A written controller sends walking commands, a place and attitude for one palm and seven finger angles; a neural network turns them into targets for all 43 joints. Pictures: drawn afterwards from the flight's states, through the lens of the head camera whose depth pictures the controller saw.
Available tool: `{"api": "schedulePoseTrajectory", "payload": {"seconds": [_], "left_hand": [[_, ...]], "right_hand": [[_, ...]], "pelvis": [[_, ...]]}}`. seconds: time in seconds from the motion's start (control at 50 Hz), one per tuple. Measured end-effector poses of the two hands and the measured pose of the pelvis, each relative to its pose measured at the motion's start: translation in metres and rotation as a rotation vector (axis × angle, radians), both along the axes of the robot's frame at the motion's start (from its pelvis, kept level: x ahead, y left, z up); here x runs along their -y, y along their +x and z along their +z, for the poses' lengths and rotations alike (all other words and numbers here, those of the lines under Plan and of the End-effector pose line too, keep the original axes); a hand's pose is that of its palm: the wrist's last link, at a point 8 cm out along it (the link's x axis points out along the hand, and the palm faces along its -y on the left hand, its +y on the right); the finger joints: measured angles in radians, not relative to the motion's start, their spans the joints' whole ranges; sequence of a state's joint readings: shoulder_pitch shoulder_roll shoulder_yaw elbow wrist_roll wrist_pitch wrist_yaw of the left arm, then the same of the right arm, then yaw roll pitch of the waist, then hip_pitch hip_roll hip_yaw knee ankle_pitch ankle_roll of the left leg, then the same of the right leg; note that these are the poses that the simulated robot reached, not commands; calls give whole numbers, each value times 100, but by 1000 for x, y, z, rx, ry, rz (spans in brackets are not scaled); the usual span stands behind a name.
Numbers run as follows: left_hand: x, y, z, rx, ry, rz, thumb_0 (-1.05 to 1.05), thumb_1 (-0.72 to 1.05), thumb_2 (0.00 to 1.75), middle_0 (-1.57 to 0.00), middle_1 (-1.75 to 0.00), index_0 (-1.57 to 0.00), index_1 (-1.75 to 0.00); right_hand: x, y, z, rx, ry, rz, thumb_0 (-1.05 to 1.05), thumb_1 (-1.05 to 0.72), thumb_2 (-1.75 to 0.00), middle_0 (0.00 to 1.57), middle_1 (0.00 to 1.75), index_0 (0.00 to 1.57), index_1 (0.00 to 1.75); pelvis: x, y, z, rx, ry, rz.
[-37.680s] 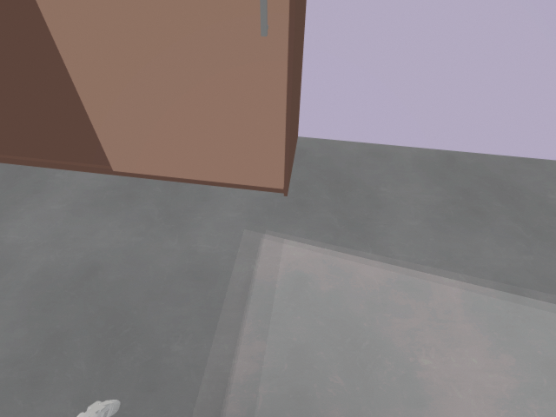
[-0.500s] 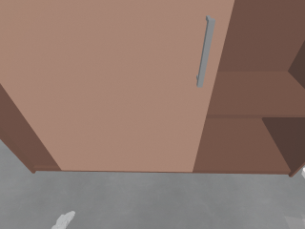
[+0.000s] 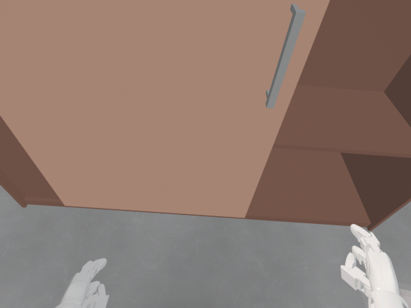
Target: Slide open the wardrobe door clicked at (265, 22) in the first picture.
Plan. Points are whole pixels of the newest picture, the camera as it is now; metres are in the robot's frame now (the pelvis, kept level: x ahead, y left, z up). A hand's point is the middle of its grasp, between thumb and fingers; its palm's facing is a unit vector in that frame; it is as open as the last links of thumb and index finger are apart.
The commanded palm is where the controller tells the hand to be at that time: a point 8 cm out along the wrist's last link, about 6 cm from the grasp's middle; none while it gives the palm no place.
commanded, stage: let the arm hang, fingers relaxed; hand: right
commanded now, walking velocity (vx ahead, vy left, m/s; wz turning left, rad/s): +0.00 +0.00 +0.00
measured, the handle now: (281, 61) +0.65 -0.11 +0.18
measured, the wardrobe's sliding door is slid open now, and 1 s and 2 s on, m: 0.69 0.69 0.69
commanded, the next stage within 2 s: look to check the result in 0.96 s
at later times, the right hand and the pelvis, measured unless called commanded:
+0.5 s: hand out of the picture +0.04 -0.20 -0.16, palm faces -0.06 +0.96 -0.26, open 7.3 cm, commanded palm none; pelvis +0.01 +0.01 +0.02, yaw +1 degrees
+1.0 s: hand out of the picture +0.04 -0.18 -0.16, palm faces -0.06 +0.98 -0.19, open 7.3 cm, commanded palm none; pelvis +0.01 +0.00 +0.02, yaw +2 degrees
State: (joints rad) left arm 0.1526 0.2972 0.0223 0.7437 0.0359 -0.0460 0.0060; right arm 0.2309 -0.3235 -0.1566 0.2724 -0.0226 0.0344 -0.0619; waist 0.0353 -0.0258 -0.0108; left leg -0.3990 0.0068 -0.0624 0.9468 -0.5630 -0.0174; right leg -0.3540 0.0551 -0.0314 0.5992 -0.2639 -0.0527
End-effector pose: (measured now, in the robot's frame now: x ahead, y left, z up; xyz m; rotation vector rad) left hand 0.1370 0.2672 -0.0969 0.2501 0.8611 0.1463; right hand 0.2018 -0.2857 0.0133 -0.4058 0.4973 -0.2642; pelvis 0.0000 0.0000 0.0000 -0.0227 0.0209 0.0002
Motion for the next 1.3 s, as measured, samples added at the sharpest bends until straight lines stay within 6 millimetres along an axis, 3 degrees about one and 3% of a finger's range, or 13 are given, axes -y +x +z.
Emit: {"api": "schedulePoseTrajectory", "payload": {"seconds": [0.08, 0.14, 0.16, 0.28, 0.38, 0.52, 0.8, 1.3], "left_hand": [[-4, -21, -9, -80, -13, 23, 1, 91, 90, -20, -30, -21, -30], [-6, -48, -14, -199, -8, 62, 1, 91, 90, -20, -30, -21, -30], [-5, -59, -16, -249, -4, 71, 1, 91, 90, -20, -30, -21, -30], [7, -115, -21, -492, -13, 100, 1, 91, 90, -20, -30, -20, -30], [20, -134, -26, -556, -50, 128, 1, 91, 90, -20, -30, -20, -30], [35, -126, -31, -538, -92, 135, 1, 91, 90, -20, -30, -20, -30], [38, -100, -25, -463, -77, 141, 0, 91, 90, -20, -30, -20, -30], [50, -117, -27, -539, -89, 166, 0, 91, 90, -20, -30, -20, -30]], "right_hand": [[-52, -53, -102, -378, 168, 47, 1, -91, -90, 20, 30, 19, 30], [-90, -108, -144, -624, 297, 55, 1, -91, -90, 20, 30, 20, 30], [-89, -116, -147, -633, 320, -1, -1, -95, -90, 20, 30, 20, 30], [-64, -146, -149, -756, 289, -68, -4, -100, -90, 21, 30, 21, 30], [-46, -163, -141, -832, 240, -105, -1, -95, -90, 21, 30, 20, 30], [-39, -166, -136, -857, 219, -114, 0, -92, -90, 20, 30, 20, 30], [-59, -151, -144, -820, 283, -75, 1, -92, -90, 20, 30, 20, 30], [-55, -169, -145, -900, 289, -98, 0, -91, -90, 20, 30, 20, 30]], "pelvis": [[-12, -4, -7, 20, -28, 24], [-14, -1, -3, 26, 7, 2], [-15, -1, -2, 24, 16, -5], [-14, 3, 10, 14, 34, -1], [-10, 5, 14, 17, 35, 8], [-5, 6, 17, 22, 32, 18], [2, 11, 19, 33, 29, 30], [7, 19, 20, 27, 28, 33]]}}
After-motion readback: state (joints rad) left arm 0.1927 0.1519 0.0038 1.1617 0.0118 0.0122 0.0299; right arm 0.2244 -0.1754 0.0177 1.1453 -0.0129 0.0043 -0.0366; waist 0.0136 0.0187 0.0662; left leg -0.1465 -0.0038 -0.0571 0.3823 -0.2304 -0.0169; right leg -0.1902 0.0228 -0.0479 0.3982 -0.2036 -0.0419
